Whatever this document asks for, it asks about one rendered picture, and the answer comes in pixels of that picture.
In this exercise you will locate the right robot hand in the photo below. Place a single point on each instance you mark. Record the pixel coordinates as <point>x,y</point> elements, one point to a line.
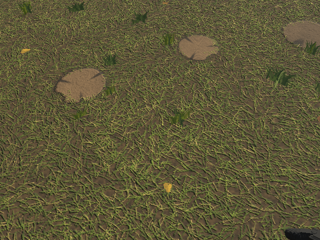
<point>302,234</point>

